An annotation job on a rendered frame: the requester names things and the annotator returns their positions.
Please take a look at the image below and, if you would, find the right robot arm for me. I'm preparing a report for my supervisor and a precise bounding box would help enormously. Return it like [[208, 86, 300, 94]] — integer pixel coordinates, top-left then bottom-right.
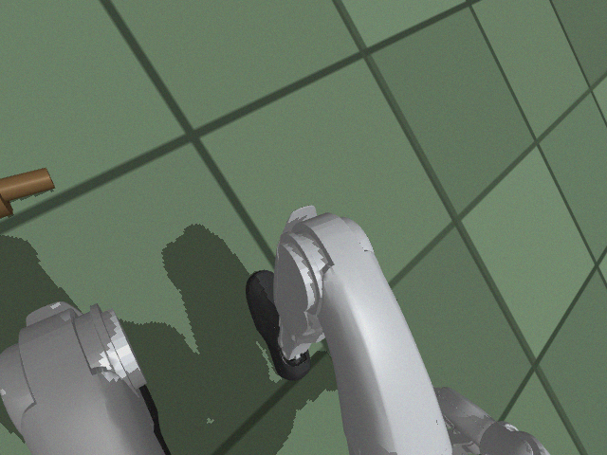
[[479, 421, 550, 455]]

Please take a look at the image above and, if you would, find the left robot foot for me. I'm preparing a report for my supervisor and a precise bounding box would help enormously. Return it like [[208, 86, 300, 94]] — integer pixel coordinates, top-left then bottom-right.
[[139, 385, 172, 455]]

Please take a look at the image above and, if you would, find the bottle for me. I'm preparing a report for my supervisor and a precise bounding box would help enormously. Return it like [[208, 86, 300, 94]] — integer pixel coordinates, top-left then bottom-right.
[[0, 168, 55, 218]]

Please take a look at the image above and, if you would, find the right robot hand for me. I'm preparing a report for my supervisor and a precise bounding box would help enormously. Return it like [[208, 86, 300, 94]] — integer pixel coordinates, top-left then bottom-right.
[[432, 385, 496, 455]]

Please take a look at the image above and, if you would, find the right robot foot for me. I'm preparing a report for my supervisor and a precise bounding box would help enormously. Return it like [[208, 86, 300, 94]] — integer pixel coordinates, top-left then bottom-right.
[[246, 270, 310, 381]]

